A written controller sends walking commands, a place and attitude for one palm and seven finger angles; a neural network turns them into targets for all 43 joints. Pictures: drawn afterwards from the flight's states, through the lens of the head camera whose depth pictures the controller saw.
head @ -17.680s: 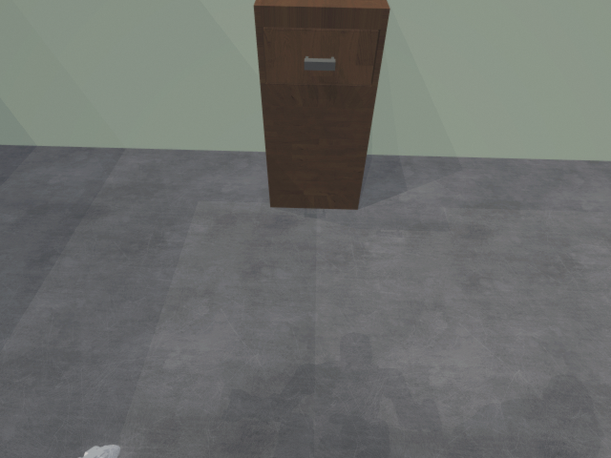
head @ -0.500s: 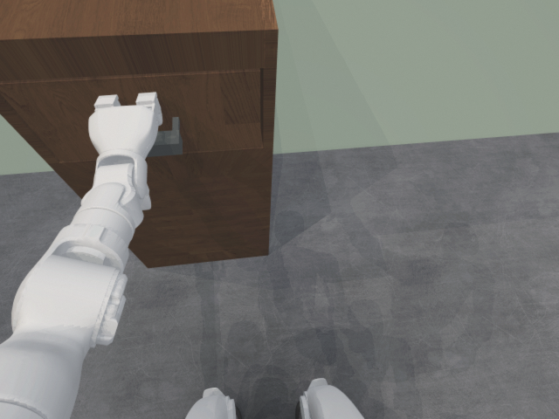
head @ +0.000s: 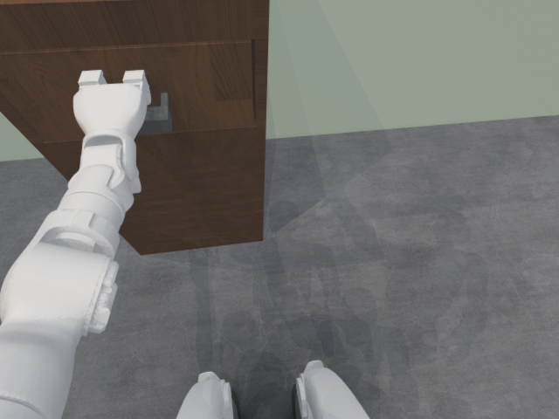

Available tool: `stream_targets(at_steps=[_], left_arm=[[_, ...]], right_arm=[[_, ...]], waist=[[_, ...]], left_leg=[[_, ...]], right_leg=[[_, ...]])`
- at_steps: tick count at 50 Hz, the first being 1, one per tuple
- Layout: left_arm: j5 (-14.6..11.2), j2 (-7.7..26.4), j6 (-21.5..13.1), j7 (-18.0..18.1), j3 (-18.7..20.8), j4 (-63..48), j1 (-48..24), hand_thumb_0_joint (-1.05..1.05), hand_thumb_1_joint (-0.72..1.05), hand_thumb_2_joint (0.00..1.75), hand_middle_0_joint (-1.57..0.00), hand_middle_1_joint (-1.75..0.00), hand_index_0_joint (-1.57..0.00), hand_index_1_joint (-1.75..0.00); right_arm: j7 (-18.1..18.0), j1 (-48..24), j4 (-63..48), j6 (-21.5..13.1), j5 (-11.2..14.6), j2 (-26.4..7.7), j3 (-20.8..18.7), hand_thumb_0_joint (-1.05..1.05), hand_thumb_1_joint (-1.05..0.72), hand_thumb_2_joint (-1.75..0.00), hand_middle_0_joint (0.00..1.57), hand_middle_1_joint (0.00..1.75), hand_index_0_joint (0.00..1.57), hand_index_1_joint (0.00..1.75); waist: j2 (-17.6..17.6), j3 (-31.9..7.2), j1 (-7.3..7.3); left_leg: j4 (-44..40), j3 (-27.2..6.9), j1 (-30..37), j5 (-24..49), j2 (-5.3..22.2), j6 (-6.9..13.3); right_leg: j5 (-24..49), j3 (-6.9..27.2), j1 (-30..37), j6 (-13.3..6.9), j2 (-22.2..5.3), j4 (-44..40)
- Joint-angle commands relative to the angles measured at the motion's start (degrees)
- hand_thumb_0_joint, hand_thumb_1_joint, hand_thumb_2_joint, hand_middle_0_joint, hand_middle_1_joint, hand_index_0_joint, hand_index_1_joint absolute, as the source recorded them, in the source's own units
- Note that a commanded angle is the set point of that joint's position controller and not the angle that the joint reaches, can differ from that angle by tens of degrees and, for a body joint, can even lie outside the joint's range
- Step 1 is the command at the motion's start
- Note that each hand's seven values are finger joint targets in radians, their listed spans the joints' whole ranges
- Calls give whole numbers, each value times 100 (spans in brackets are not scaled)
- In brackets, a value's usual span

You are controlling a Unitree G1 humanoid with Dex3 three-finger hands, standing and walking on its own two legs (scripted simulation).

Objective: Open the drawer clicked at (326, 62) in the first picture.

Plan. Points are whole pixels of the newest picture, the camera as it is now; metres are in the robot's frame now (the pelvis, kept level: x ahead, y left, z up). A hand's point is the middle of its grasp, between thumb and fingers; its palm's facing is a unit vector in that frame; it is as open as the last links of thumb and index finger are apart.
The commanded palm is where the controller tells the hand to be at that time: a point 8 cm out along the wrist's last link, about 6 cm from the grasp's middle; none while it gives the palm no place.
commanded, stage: lower the fingers behind the handle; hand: left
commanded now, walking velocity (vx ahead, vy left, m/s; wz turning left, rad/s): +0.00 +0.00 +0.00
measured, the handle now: (136, 110) +0.59 +0.16 +0.02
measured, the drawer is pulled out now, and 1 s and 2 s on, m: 0.00 0.00 0.00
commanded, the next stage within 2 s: lift the fingers back up to retry in 0.06 s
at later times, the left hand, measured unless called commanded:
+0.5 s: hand (116, 131) +0.53 +0.18 +0.04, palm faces -0.05 -0.04 -1.00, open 13.8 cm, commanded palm +0.52 +0.17 +0.10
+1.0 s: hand (115, 112) +0.53 +0.17 +0.08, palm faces -0.04 -0.04 -1.00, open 13.8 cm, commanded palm +0.52 +0.17 +0.14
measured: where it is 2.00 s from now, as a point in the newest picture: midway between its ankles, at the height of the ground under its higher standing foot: outside the picture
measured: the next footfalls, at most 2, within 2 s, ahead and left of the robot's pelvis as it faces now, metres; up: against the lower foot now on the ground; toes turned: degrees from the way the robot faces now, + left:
none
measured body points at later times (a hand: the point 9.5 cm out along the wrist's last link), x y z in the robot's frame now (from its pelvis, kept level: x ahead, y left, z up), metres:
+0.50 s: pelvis +0.02 +0.00 +0.02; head +0.14 +0.00 +0.46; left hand +0.53 +0.18 +0.10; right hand +0.00 -0.26 -0.10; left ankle +0.03 +0.11 -0.66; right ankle +0.02 -0.12 -0.66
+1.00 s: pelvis +0.05 +0.00 +0.05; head +0.14 -0.01 +0.49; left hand +0.53 +0.17 +0.13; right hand +0.08 -0.27 -0.09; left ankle +0.03 +0.11 -0.66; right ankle +0.02 -0.12 -0.66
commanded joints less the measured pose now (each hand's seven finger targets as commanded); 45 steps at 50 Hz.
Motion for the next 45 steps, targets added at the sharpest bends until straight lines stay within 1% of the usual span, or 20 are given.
stream_targets(at_steps=[1, 4, 7, 9, 12, 15, 20, 23, 25, 27, 28, 29, 31, 32, 34, 36, 39, 40, 42, 45], left_arm=[[-87, 1101, -88, -58, 325, -470, -1924, 0, -50, 30, -30, -120, -30, -120], [-46, 1011, -81, -36, 243, -420, -1805, 0, -50, 30, -30, -120, -30, -120], [-46, 1145, -49, -33, 298, -368, -1882, 0, -50, 30, -30, -120, -30, -120], [-57, 1265, -27, -26, 389, -435, -1859, 0, -50, 30, -30, -120, -30, -120], [-63, 1432, -43, -23, 465, -868, -2119, 0, -50, 30, -30, -120, -30, -120], [-90, 1180, -67, 0, 365, -1183, -2100, 0, -50, 30, -30, -120, -30, -120], [-142, 1454, -233, 84, 650, -1671, -2061, 0, -50, 30, -30, -120, -30, -120], [-117, 1166, -318, 166, 490, -1796, -2006, 0, -50, 30, -30, -120, -30, -120], [-126, 1145, -295, 213, 476, -1759, -1976, 0, -50, 30, -30, -120, -30, -120], [-155, 886, -306, 213, 253, -1919, -2203, 0, -50, 30, -30, -120, -30, -120], [-149, 1026, -266, 206, 412, -1844, -2049, 0, -50, 30, -30, -120, -30, -120], [-175, 827, -243, 176, 227, -1867, -2095, 0, -50, 30, -30, -120, -30, -120], [-229, 801, -208, 101, 244, -1933, -2045, 0, -50, 30, -30, -120, -30, -120], [-244, 636, -195, 48, 126, -1947, -1998, 0, -50, 30, -30, -120, -30, -120], [-259, 690, -163, -47, 226, -1944, -1710, 0, -50, 30, -30, -120, -30, -120], [-316, 654, -188, -144, 217, -2099, -1716, 0, -50, 30, -30, -120, -30, -120], [-277, 627, -243, -194, 207, -2187, -1483, 0, -50, 30, -30, -120, -30, -120], [-278, 438, -233, -197, 99, -2087, -1301, 0, -50, 30, -30, -120, -30, -120], [-223, 531, -190, -168, 188, -1792, -1160, 0, -50, 30, -30, -120, -30, -120], [-200, 535, -194, -102, 182, -2005, -1354, 0, -50, 30, -30, -120, -30, -120]], right_arm=[[-86, 1044, -205, -84, -21, -994, -363, 0, -90, -90, 20, 30, 20, 30], [-83, 1037, -222, -85, -24, -972, -357, 0, -90, -90, 20, 30, 20, 30], [-83, 1076, -193, -64, -15, -994, -339, 0, -90, -90, 20, 30, 20, 30], [-88, 1063, -228, -44, -3, -1000, -338, 0, -90, -90, 20, 30, 20, 30], [-102, 1076, -279, -19, 12, -977, -358, 0, -90, -90, 20, 30, 20, 30], [-105, 1070, -283, 0, 26, -934, -402, 0, -90, -90, 20, 30, 20, 30], [-126, 1032, -221, 24, 27, -928, -429, 0, -90, -90, 20, 30, 20, 30], [-119, 985, -156, 22, 26, -914, -479, 0, -90, -90, 20, 30, 20, 30], [-116, 975, -126, 34, 32, -926, -488, 0, -90, -90, 20, 30, 20, 30], [-103, 973, -90, 26, 21, -909, -512, 0, -90, -90, 20, 30, 20, 30], [-86, 987, -60, 44, 34, -925, -532, 0, -90, -90, 20, 30, 20, 30], [-81, 957, -64, 57, 25, -916, -522, 0, -90, -90, 20, 30, 20, 30], [-60, 950, -58, 96, 25, -918, -548, 0, -90, -90, 20, 30, 20, 30], [-42, 957, -59, 109, 28, -899, -550, 0, -90, -90, 20, 30, 20, 30], [-28, 914, -90, 162, 37, -906, -565, 0, -90, -90, 20, 30, 20, 30], [-14, 865, -109, 210, 31, -905, -571, 0, -90, -90, 20, 30, 20, 30], [-5, 769, -174, 255, 48, -892, -566, 0, -90, -90, 20, 30, 20, 30], [16, 738, -191, 266, 56, -876, -567, 0, -90, -90, 20, 30, 20, 30], [18, 698, -179, 298, 68, -900, -560, 0, -90, -90, 20, 30, 20, 30], [25, 607, -249, 290, 62, -883, -568, 0, -90, -90, 20, 30, 20, 30]], waist=[[-234, -2225, -183], [-142, -2182, -173], [-221, -2142, -209], [-239, -2214, -145], [118, -2631, -81], [124, -2760, -46], [207, -2832, 102], [169, -2624, 58], [110, -2506, 68], [242, -2543, 18], [285, -2555, 93], [316, -2535, 63], [327, -2605, 95], [315, -2581, 104], [219, -2618, 210], [113, -2566, 214], [72, -2375, 293], [6, -2206, 295], [-252, -1923, 281], [-152, -2115, 318]], left_leg=[[-583, -161, 1620, 911, -227, 194], [-564, -122, 1594, 960, -238, 191], [-552, -135, 1510, 978, -232, 191], [-591, -120, 1518, 979, -246, 189], [-701, -122, 1958, 1218, -243, 173], [-824, -136, 2429, 1565, -222, 156], [-1048, -117, 2820, 1927, -217, 144], [-1170, -131, 3086, 2123, -210, 129], [-1261, -128, 3172, 2181, -224, 123], [-1334, -134, 3449, 2400, -218, 112], [-1364, -157, 3574, 2513, -208, 86], [-1390, -134, 3651, 2622, -221, 87], [-1433, -152, 3903, 3006, -208, 71], [-1455, -153, 3980, 3158, -200, 72], [-1502, -137, 4078, 3436, -195, 65], [-1547, -125, 4166, 3685, -188, 75], [-1645, -113, 4147, 3787, -200, 79], [-1678, -92, 4095, 3694, -203, 76], [-1740, -52, 3863, 3409, -217, 79], [-1770, 3, 3889, 3236, -256, 84]], right_leg=[[893, 25, 1087, -58, 221, -861], [966, 31, 1089, -47, 217, -872], [1005, 25, 1096, -41, 219, -851], [1032, 40, 1245, -38, 215, -883], [1202, 50, 1458, -52, 220, -955], [1454, 28, 1617, -56, 255, -1102], [1819, 51, 2062, -70, 256, -1319], [1930, 22, 2054, -82, 268, -1462], [1958, 17, 2131, -88, 273, -1551], [2061, 0, 2144, -89, 265, -1619], [2082, -21, 2147, -113, 280, -1623], [2167, -23, 2194, -110, 279, -1663], [2407, -28, 2332, -118, 281, -1710], [2506, -39, 2351, -109, 284, -1720], [2699, -37, 2548, -104, 283, -1762], [2934, -26, 2721, -98, 268, -1820], [3024, -26, 2836, -96, 261, -1862], [2958, -50, 2801, -102, 269, -1898], [2883, -37, 2818, -101, 255, -1918], [2910, 15, 2961, -117, 232, -1916]])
